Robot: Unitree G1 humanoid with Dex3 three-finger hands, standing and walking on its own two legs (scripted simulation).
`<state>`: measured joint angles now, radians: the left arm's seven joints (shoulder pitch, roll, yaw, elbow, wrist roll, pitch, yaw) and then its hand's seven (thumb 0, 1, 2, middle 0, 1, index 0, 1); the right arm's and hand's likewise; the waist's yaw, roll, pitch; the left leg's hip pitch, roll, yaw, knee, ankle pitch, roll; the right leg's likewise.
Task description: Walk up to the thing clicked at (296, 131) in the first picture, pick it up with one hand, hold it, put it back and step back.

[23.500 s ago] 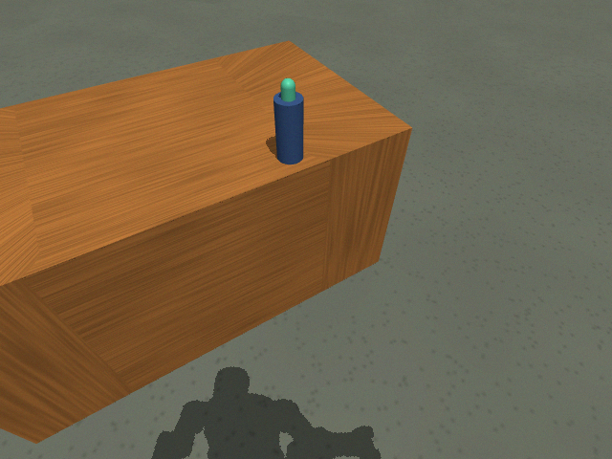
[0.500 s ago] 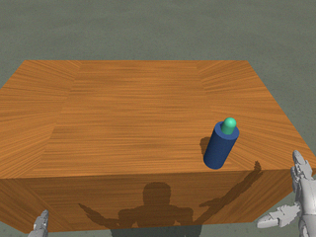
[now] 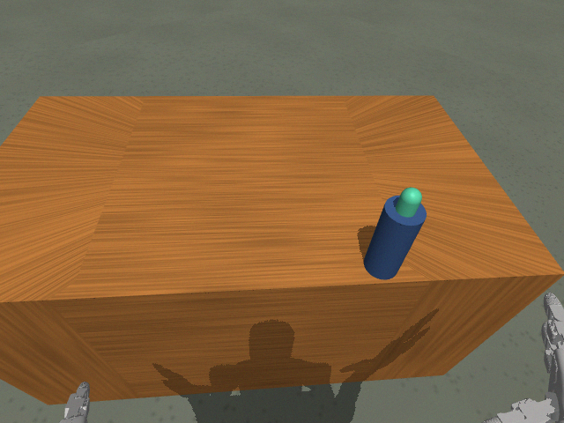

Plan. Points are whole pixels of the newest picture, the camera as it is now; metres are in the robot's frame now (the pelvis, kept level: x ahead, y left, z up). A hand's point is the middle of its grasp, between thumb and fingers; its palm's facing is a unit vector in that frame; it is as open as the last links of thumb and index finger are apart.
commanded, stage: home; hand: right
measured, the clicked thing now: (395, 232) +0.44 -0.22 +0.00
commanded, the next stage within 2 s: none
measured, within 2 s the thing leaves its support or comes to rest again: neither
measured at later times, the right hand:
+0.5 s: hand (423, 407) +0.17 -0.20 -0.06, palm faces +0.11 +0.97 -0.21, open 17.4 cm
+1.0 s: hand (400, 392) +0.20 -0.19 -0.09, palm faces +0.08 +0.97 -0.23, open 17.4 cm
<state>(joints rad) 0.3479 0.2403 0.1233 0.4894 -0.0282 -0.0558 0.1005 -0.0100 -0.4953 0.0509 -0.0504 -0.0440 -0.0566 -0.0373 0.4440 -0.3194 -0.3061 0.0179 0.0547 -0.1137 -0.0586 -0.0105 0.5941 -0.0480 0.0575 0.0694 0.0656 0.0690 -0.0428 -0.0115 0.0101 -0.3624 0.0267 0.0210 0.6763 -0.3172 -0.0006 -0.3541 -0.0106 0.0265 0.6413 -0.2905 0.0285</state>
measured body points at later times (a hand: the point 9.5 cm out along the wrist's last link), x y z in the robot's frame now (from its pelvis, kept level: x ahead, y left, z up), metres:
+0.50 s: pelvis +0.00 -0.02 +0.01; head +0.04 -0.02 +0.45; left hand +0.17 +0.21 -0.07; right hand +0.16 -0.25 -0.05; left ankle +0.03 +0.12 -0.72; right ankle +0.03 -0.14 -0.72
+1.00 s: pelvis +0.02 -0.01 +0.01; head +0.05 -0.01 +0.45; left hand +0.16 +0.23 -0.10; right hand +0.19 -0.24 -0.07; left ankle +0.03 +0.12 -0.72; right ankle +0.03 -0.14 -0.72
